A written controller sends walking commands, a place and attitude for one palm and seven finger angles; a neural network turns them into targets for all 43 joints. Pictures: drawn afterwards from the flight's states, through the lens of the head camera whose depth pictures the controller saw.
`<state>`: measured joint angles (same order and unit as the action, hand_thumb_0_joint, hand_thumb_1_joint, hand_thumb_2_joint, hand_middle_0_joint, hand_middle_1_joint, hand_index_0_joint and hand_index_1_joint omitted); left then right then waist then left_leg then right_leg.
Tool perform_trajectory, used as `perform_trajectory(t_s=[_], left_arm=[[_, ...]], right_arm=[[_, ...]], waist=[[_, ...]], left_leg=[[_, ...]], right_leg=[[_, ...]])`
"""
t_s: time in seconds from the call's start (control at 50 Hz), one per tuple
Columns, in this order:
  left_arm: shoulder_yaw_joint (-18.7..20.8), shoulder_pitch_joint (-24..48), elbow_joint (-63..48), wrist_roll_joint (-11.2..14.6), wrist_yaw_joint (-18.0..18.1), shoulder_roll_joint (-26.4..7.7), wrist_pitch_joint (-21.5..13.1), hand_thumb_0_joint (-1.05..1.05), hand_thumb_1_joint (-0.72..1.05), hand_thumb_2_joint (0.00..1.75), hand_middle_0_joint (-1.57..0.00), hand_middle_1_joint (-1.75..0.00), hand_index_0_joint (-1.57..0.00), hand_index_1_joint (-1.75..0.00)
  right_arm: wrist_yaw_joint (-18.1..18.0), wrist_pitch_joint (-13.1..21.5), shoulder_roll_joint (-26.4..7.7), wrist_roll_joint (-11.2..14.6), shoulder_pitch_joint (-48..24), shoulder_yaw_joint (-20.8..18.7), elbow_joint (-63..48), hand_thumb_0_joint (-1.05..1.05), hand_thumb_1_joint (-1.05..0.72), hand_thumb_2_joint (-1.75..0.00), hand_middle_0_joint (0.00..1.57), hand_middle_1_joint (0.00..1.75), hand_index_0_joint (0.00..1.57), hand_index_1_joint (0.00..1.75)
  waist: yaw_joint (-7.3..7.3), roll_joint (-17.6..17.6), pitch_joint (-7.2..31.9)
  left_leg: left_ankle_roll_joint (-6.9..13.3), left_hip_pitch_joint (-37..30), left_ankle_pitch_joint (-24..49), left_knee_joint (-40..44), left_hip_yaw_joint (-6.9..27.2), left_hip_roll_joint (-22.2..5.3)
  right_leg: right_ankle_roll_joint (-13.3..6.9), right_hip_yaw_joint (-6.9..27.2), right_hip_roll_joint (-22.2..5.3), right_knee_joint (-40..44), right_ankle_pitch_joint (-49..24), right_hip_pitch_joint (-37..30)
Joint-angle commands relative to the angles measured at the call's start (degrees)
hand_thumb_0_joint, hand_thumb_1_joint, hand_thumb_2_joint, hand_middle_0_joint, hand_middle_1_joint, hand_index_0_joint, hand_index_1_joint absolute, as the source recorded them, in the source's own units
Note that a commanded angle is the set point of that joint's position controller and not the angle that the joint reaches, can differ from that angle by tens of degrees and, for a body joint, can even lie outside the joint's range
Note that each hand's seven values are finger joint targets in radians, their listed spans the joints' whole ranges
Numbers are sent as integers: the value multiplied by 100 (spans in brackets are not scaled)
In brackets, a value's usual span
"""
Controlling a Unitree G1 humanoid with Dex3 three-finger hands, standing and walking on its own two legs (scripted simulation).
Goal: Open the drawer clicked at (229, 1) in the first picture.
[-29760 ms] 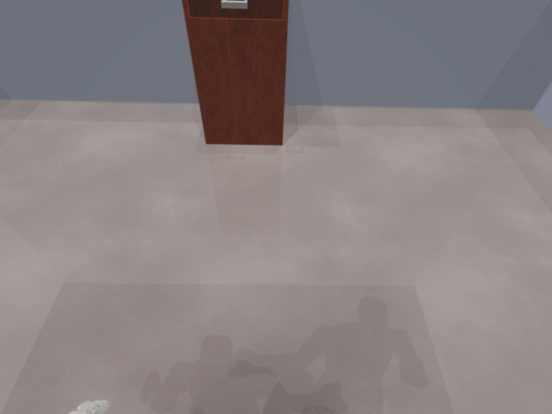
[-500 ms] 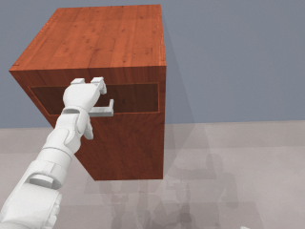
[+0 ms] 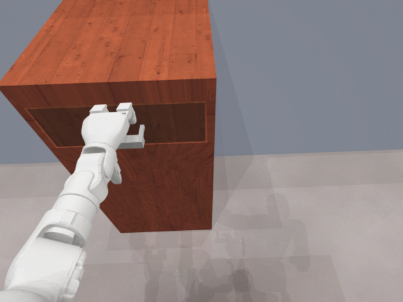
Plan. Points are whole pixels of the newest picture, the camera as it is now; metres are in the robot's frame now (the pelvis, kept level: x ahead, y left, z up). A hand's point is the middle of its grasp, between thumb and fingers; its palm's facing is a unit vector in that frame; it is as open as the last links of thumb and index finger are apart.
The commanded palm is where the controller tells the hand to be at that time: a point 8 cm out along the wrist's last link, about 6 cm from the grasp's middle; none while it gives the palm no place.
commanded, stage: lower the fingers behind the handle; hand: left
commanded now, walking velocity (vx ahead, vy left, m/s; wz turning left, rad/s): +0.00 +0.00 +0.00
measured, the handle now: (122, 135) +0.49 +0.20 +0.02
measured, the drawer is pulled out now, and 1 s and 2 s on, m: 0.00 0.00 0.00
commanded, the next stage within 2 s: close the thumb around the handle in 1.18 s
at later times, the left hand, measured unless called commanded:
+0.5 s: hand (119, 151) +0.44 +0.20 +0.02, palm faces -0.02 -0.03 -1.00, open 13.8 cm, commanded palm +0.41 +0.20 +0.08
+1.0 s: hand (122, 156) +0.44 +0.20 +0.00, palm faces -0.03 -0.02 -1.00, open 13.9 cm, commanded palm +0.42 +0.20 +0.06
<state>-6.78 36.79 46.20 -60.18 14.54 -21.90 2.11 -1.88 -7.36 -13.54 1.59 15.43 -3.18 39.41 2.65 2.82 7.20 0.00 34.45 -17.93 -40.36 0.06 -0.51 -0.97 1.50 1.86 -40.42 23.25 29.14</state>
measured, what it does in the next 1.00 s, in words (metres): stands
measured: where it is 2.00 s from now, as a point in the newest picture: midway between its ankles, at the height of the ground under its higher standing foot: outside the picture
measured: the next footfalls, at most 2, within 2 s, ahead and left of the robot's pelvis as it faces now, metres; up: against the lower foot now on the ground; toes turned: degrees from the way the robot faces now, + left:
none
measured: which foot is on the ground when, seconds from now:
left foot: down 0.00-1.00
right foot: down 0.00-1.00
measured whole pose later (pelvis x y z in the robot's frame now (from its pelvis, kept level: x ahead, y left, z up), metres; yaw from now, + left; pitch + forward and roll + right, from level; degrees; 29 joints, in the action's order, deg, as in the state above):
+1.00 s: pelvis +0.00 +0.00 -0.02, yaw -1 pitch +17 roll -1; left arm -5.7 39.0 54.9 -62.3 21.3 -20.8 3.0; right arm -1.7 -6.5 -13.2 0.7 17.4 -3.7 40.4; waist 4.7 2.7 9.1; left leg 0.3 43.8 -20.4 -47.3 0.3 -1.1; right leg -0.7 1.3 2.6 -46.3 25.2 38.0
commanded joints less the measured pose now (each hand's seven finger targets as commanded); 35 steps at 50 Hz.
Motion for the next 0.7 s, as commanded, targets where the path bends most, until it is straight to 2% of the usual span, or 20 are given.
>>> perform_trajectory(t_s=[0.0, 0.04, 0.1, 0.14, 0.18, 0.22, 0.28, 0.32, 0.34, 0.36, 0.4, 0.42, 0.46, 0.5, 0.54, 0.58, 0.6, 0.62, 0.64, 0.68], left_arm=[[434, 2438, -821, 25, 237, -1249, 199, 0, -50, 30, -30, -120, -30, -120], [371, 2437, -927, 67, 129, -1167, 115, 0, -50, 30, -30, -120, -30, -120], [238, 2434, -1114, 95, 41, -988, -78, 0, -50, 30, -30, -120, -30, -120], [478, 2203, -1057, 71, 61, -1237, -204, 0, -50, 30, -30, -120, -30, -120], [398, 2196, -1072, 46, 159, -1080, -264, 0, -50, 30, -30, -120, -30, -120], [629, 2253, -898, -11, 304, -1328, -254, 0, -50, 30, -30, -120, -30, -120], [678, 2448, -909, -133, 551, -1402, -193, 0, -50, 30, -30, -120, -30, -120], [525, 2493, -780, -159, 643, -1171, -95, 0, -50, 30, -30, -120, -30, -120], [520, 2335, -606, -179, 667, -1141, -12, 0, -50, 30, -30, -120, -30, -120], [424, 2439, -644, -146, 665, -1045, 39, 0, -50, 30, -30, -120, -30, -120], [342, 2459, -690, -105, 626, -936, 92, 0, -50, 30, -30, -120, -30, -120], [364, 2460, -662, -64, 590, -945, 84, 0, -50, 30, -30, -120, -30, -120], [500, 2173, -496, -78, 554, -1100, 106, 0, -50, 30, -30, -120, -30, -120], [395, 2146, -454, -103, 535, -966, 95, 0, -50, 30, -30, -120, -30, -120], [504, 2221, -498, -128, 546, -1146, 24, 0, -50, 30, -30, -120, -30, -120], [543, 2117, -498, -156, 570, -1161, -40, 0, -50, 30, -30, -120, -30, -120], [557, 2098, -417, -183, 592, -1183, -57, 0, -50, 30, -30, -120, -30, -120], [522, 2277, -543, -181, 611, -1141, -122, 0, -50, 30, -30, -120, -30, -120], [489, 2272, -690, -177, 651, -1071, -181, 0, -50, 30, -30, -120, -30, -120], [514, 2198, -596, -204, 736, -1061, -216, 0, -50, 30, -30, -120, -30, -120]], right_arm=[[-73, 154, -818, -27, 211, -283, -520, 0, -90, -90, 20, 30, 20, 30], [-86, 158, -824, -33, 245, -309, -542, 0, -90, -90, 20, 30, 20, 30], [-98, 173, -807, -53, 294, -336, -536, 0, -90, -90, 20, 30, 20, 30], [-105, 156, -812, -57, 335, -328, -533, 0, -90, -90, 20, 30, 20, 30], [-77, 164, -792, -63, 359, -333, -522, 0, -90, -90, 20, 30, 20, 30], [-68, 159, -822, -66, 385, -335, -483, 0, -90, -90, 20, 30, 20, 30], [-50, 187, -811, -68, 413, -352, -458, 0, -90, -90, 20, 30, 20, 30], [-13, 197, -802, -83, 443, -379, -415, 0, -90, -90, 20, 30, 20, 30], [-4, 195, -797, -75, 473, -377, -417, 0, -90, -90, 20, 30, 20, 30], [8, 193, -816, -72, 475, -377, -410, 0, -90, -90, 20, 30, 20, 30], [9, 195, -815, -85, 477, -391, -430, 0, -90, -90, 20, 30, 20, 30], [-4, 190, -817, -98, 479, -391, -430, 0, -90, -90, 20, 30, 20, 30], [-22, 160, -822, -87, 471, -374, -418, 0, -90, -90, 20, 30, 20, 30], [-24, 149, -810, -90, 447, -354, -436, 0, -90, -90, 20, 30, 20, 30], [-39, 153, -822, -99, 461, -340, -446, 0, -90, -90, 20, 30, 20, 30], [-49, 157, -809, -105, 474, -339, -468, 0, -90, -90, 20, 30, 20, 30], [-54, 154, -805, -98, 465, -342, -466, 0, -90, -90, 20, 30, 20, 30], [-51, 166, -809, -111, 482, -348, -449, 0, -90, -90, 20, 30, 20, 30], [-45, 195, -785, -118, 491, -371, -471, 0, -90, -90, 20, 30, 20, 30], [-43, 213, -775, -123, 500, -381, -434, 0, -90, -90, 20, 30, 20, 30]], waist=[[70, -273, 1983], [91, -323, 2052], [133, -185, 1988], [48, -228, 2027], [66, -202, 1929], [53, -260, 1828], [70, -52, 2036], [122, -14, 2094], [90, -21, 2140], [152, -42, 2127], [159, -99, 2282], [183, -189, 2341], [114, -167, 2189], [143, -241, 1988], [125, -237, 2056], [110, -270, 2045], [140, -269, 1924], [170, -257, 2000], [138, -70, 2137], [176, -148, 2103]], left_leg=[[248, -1546, 1871, 169, -246, 206], [268, -1599, 1935, 135, -242, 196], [274, -1685, 1995, 94, -225, 185], [268, -1557, 2073, 58, -212, 198], [259, -1496, 2026, 21, -213, 192], [246, -1323, 1898, 18, -195, 188], [241, -1341, 1845, -52, -211, 180], [225, -1380, 1942, -98, -198, 171], [219, -1378, 1929, -105, -203, 162], [226, -1412, 1930, -124, -198, 155], [235, -1462, 1972, -145, -203, 154], [245, -1461, 2045, -169, -199, 156], [246, -1335, 1993, -163, -218, 165], [249, -1248, 1887, -151, -220, 160], [256, -1155, 1867, -171, -227, 171], [259, -1087, 1852, -209, -223, 181], [255, -1040, 1732, -213, -216, 173], [251, -1065, 1783, -237, -191, 166], [251, -1164, 1837, -271, -215, 162], [246, -1152, 1781, -337, -185, 152]], right_leg=[[-83, -179, 126, 507, -2456, -394], [-70, -166, 131, 501, -2523, -391], [-83, -178, 135, 488, -2512, -232], [-93, -161, 143, 412, -2600, -311], [-97, -188, 152, 383, -2506, -150], [-112, -195, 152, 362, -2336, -112], [-119, -180, 170, 279, -2221, 36], [-130, -216, 190, 240, -2237, 102], [-128, -226, 203, 211, -2200, 136], [-126, -230, 209, 221, -2227, 181], [-113, -219, 203, 217, -2306, 106], [-110, -208, 200, 223, -2409, 21], [-103, -199, 191, 210, -2454, 18], [-97, -214, 189, 233, -2363, 119], [-89, -183, 172, 198, -2400, 48], [-93, -171, 171, 175, -2427, 56], [-90, -175, 177, 188, -2275, 168], [-101, -182, 173, 153, -2265, 187], [-100, -168, 179, 121, -2284, 229], [-103, -186, 200, 85, -2173, 375]])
